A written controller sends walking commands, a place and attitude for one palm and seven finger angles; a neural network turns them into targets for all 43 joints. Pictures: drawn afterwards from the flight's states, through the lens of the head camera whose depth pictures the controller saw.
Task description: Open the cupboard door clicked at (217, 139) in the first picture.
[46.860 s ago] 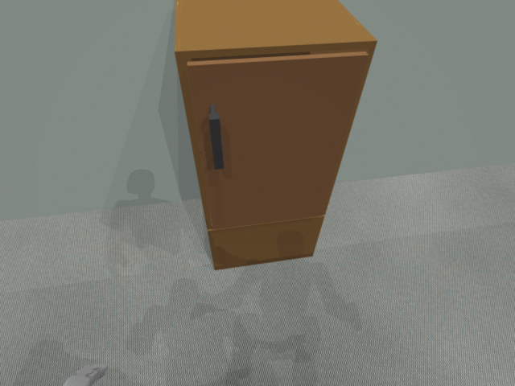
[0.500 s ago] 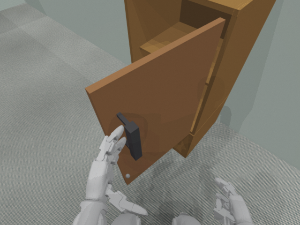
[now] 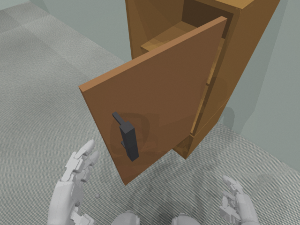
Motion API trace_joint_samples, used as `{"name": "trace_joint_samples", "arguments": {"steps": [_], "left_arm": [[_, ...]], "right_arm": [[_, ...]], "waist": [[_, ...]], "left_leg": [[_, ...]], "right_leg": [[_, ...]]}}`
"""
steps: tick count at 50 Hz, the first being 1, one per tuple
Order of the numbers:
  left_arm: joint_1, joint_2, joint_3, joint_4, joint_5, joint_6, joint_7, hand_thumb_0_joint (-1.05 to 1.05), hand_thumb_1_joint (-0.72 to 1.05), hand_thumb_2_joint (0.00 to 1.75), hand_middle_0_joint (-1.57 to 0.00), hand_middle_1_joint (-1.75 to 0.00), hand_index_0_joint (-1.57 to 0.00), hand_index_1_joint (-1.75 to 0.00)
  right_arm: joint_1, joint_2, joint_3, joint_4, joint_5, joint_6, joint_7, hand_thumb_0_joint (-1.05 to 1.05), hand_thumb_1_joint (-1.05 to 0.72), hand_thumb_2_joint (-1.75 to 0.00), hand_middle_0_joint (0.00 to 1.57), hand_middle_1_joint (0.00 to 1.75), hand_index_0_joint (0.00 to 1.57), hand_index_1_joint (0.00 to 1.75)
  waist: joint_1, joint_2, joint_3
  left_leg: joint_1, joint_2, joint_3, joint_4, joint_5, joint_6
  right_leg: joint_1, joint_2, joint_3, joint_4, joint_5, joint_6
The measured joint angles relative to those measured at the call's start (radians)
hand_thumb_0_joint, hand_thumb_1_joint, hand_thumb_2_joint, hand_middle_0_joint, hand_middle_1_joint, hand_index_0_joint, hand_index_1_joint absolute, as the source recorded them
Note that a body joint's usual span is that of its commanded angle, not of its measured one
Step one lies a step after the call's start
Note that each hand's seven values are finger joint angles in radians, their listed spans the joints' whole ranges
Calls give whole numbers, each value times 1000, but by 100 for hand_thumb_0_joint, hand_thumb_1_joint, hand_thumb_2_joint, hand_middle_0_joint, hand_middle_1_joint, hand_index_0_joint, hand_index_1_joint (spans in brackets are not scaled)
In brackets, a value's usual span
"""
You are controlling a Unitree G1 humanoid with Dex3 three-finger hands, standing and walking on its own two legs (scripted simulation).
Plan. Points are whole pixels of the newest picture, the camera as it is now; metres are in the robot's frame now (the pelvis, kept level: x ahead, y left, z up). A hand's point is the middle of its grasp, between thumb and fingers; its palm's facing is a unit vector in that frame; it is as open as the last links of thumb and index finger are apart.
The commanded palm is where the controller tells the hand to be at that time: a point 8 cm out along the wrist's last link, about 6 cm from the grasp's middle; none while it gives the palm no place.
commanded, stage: slide the hand sideways off the handle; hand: left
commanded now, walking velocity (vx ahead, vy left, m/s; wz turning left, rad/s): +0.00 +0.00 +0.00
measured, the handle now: (125, 137) +0.32 +0.09 +0.07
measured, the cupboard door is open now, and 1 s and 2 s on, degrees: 82 82 82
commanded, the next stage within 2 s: draw the hand back to the body in 0.06 s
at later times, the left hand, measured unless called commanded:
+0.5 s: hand (70, 191) +0.18 +0.16 +0.12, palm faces -0.01 -1.00 -0.06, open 16.3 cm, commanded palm +0.15 +0.23 +0.13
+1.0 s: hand (9, 168) +0.20 +0.25 +0.17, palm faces +0.28 -0.89 -0.37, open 13.4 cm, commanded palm +0.15 +0.30 +0.20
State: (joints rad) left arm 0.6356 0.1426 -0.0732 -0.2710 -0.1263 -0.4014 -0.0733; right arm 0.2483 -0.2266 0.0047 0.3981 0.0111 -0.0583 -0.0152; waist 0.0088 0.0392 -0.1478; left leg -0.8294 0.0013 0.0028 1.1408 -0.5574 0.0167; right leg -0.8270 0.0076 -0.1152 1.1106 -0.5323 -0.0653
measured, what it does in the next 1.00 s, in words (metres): rises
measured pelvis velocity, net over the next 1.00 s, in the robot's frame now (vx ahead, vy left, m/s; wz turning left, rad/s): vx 0.02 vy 0.04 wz -0.01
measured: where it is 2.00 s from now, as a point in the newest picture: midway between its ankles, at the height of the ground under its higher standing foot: outside the picture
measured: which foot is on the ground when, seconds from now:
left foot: down 0.00-1.00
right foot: down 0.00-1.00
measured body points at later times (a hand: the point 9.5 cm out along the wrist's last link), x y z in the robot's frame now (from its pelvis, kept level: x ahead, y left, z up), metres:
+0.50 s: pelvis +0.00 +0.01 +0.02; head +0.02 +0.00 +0.47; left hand +0.17 +0.22 +0.12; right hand +0.17 -0.22 -0.05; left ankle +0.00 +0.11 -0.65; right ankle +0.01 -0.08 -0.65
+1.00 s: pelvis +0.02 +0.04 +0.07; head +0.01 +0.03 +0.52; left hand +0.18 +0.30 +0.20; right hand +0.20 -0.17 +0.00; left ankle +0.00 +0.11 -0.65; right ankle +0.01 -0.08 -0.65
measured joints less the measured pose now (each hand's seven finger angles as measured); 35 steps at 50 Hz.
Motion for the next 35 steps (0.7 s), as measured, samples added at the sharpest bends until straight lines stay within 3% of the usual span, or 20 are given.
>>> {"name": "trace_joint_samples", "arguments": {"steps": [6, 12, 17, 25, 34, 35], "left_arm": [[-12, 20, 26, 5, -36, -6, -59, -1, -50, 30, -15, -30, -15, -30], [-45, 27, 36, -10, -51, 29, -64, -1, -50, 30, -15, -30, -15, -30], [-48, 67, 77, -63, -60, 84, -51, -1, -50, 30, -15, -30, -15, -30], [0, 73, 133, -79, -111, 156, -83, -1, -50, 30, -15, -30, -15, -30], [-4, 116, 200, -118, -149, 174, -118, -1, -47, 31, -15, -30, -15, -30], [-7, 129, 204, -131, -116, 192, -90, -1, -45, 32, -15, -30, -15, -30]], "right_arm": [[-14, -4, -1, 3, 5, -9, -16, 1, -91, -90, 21, 30, 20, 30], [-7, 2, 5, 0, 12, -11, -27, 1, -91, -90, 21, 30, 20, 30], [15, 11, 15, 2, 25, 1, -36, 2, -90, -90, 21, 30, 20, 30], [46, -2, 29, 6, 38, -9, -50, 2, -90, -90, 21, 30, 20, 30], [39, -16, 27, 28, 46, -58, -55, 2, -90, -90, 21, 30, 20, 30], [40, -13, 26, 31, 44, -56, -60, 2, -90, -90, 21, 30, 20, 30]], "waist": [[4, 4, 1], [4, 4, 1], [0, 12, -1], [-8, 24, -9], [5, 18, 4], [13, 16, 4]], "left_leg": [[-33, 3, -7, 30, -1, -3], [-39, 6, -10, 41, 1, -2], [21, 8, -7, -4, 13, 0], [136, 4, -3, -106, 44, 10], [214, 2, -6, -163, 57, 20], [228, 3, -2, -174, 59, 21]], "right_leg": [[-29, 1, -8, 24, 0, -3], [-32, 4, -11, 29, 4, -4], [28, 8, -7, -19, 21, -1], [146, 11, 1, -129, 57, 14], [234, 14, 1, -204, 80, 25], [246, 14, 5, -215, 83, 26]]}}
